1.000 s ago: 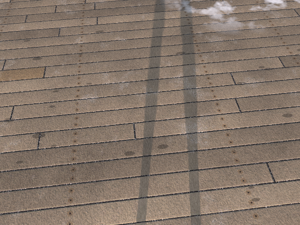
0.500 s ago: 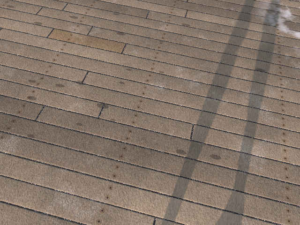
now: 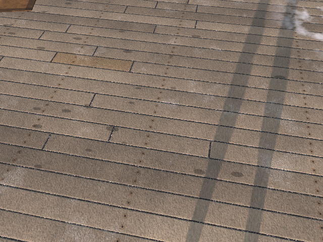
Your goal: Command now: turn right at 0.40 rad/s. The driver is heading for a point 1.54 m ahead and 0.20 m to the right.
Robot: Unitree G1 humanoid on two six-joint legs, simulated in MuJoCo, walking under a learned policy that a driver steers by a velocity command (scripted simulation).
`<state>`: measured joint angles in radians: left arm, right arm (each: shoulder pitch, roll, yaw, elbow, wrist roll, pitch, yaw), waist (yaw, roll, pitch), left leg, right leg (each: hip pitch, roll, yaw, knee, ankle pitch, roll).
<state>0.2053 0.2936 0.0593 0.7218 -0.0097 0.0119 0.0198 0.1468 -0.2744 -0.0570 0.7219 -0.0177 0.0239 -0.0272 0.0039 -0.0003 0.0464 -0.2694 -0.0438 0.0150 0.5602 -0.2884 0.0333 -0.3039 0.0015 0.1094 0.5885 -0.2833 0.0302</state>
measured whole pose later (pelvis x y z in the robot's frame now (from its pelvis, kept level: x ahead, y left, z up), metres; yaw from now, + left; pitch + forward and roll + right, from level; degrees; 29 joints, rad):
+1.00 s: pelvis +0.03 -0.05 +0.00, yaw -10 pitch +1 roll -1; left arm 0.27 0.29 0.07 0.70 0.01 -0.04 0.02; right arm 0.23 -0.29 -0.06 0.70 0.03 0.00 -0.01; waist 0.02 0.01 -0.01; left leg -0.45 0.01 -0.07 0.93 -0.47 0.02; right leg -0.23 0.02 -0.08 0.55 -0.35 -0.05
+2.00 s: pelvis +0.55 +0.01 +0.01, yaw -6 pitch +2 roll -1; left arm 0.30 0.29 0.05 0.71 -0.01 -0.06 -0.02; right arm 0.20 -0.30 -0.02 0.65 -0.02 -0.10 0.00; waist 0.03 0.03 0.04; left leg -0.61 0.08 -0.08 1.05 -0.30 -0.04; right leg -0.24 0.13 0.06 0.37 -0.15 -0.11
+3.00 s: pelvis +1.05 -0.15 +0.02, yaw -23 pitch +0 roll -2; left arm 0.30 0.26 0.07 0.77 0.02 -0.09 -0.02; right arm 0.23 -0.32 -0.07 0.81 0.03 -0.04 0.00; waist 0.03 0.05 0.03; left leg -0.64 0.11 -0.07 1.07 -0.19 -0.02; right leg -0.12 0.03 -0.14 0.30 -0.19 -0.05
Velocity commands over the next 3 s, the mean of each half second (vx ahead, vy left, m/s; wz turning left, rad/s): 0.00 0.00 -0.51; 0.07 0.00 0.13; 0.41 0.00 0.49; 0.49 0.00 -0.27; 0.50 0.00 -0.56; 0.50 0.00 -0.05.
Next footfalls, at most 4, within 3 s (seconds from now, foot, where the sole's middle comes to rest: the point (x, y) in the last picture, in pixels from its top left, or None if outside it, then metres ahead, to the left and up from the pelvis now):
0.34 right None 0.01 -0.16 -0.77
0.74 left None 0.09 0.07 -0.77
1.24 left None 0.25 0.10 -0.77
1.78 right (188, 211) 0.61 -0.07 -0.77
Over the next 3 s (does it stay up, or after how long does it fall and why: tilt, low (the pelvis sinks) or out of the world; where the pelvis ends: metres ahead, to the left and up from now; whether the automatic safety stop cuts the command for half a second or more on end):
stays up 1.05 -0.15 0.02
